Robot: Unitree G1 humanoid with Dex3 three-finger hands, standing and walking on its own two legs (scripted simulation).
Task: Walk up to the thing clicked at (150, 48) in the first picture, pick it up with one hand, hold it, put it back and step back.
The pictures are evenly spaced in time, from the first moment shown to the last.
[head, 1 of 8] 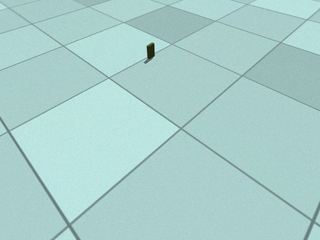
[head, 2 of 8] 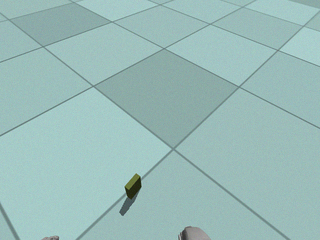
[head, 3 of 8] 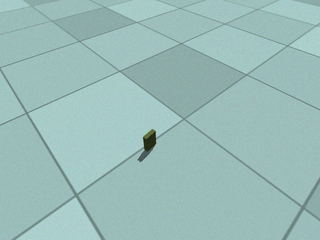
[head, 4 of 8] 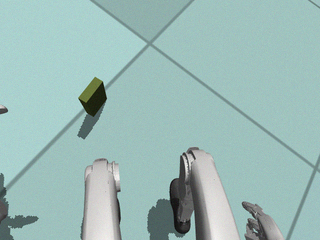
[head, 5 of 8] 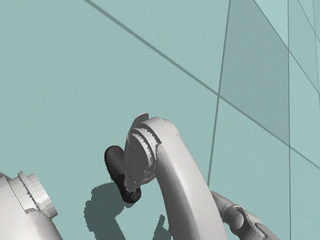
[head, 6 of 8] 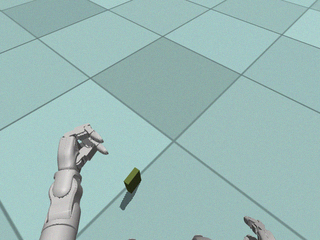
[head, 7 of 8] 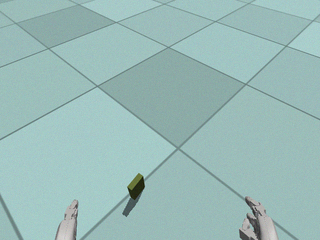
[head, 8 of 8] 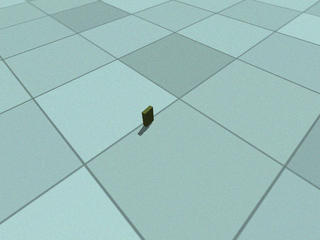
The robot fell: no
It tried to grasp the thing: yes
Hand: left
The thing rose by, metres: 0.00
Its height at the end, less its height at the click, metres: +0.00
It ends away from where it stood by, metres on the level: 0.00
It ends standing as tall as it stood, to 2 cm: yes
